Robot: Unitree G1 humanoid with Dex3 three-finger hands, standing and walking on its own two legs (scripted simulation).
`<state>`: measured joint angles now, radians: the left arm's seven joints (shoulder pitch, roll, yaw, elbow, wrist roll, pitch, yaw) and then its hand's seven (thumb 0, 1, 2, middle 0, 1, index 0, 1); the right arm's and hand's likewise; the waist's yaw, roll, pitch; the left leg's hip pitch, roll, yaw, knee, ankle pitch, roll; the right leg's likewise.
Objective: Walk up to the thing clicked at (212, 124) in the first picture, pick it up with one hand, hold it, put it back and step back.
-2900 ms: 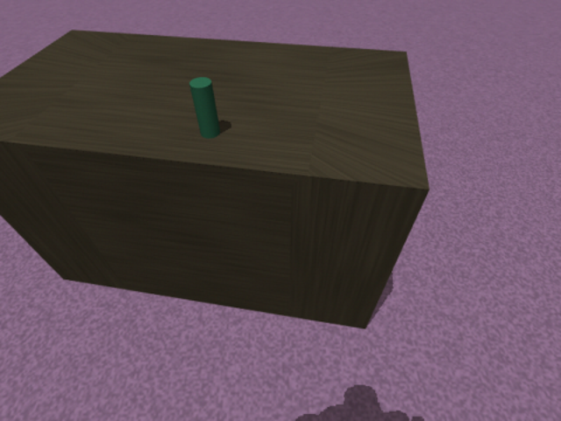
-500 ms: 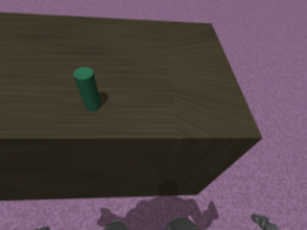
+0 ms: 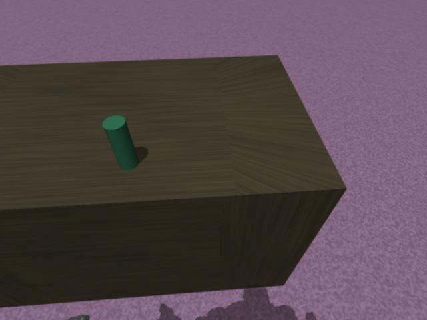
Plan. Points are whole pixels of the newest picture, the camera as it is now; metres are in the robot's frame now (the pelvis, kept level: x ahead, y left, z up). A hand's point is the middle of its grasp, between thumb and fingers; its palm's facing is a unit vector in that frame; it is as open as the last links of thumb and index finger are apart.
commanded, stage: walk up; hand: left
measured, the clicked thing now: (122, 144) +0.50 +0.22 +0.05
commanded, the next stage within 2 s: stand in 0.88 s
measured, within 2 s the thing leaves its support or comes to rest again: neither
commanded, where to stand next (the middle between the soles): +0.08 -0.01 m, yaw +2 degrees
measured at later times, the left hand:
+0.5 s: hand out of the picture +0.08 +0.25 -0.14, palm faces +0.05 -0.94 -0.33, open 7.4 cm
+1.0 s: hand out of the picture +0.10 +0.26 -0.14, palm faces +0.05 -0.94 -0.33, open 7.4 cm
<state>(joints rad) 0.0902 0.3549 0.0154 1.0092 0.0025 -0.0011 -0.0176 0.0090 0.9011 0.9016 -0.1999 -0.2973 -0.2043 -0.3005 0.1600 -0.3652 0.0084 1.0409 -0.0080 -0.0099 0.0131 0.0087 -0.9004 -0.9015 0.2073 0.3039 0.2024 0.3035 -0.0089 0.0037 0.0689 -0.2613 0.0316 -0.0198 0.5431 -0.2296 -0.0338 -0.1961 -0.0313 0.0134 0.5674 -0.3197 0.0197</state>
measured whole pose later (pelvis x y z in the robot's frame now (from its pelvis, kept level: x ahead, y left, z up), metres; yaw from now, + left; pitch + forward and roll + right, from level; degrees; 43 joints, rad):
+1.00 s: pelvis +0.02 +0.00 +0.01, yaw +3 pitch -2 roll +0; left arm 0.08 0.34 0.02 1.13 0.01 -0.01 -0.01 0.01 0.90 0.90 -0.20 -0.30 -0.20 -0.30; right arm 0.07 -0.35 0.01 1.11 -0.01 -0.01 0.00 0.01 -0.90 -0.90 0.21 0.30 0.20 0.30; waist 0.01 0.01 0.05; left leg -0.18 0.02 -0.06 0.37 -0.16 -0.03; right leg -0.07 -0.04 -0.04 0.34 -0.23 0.03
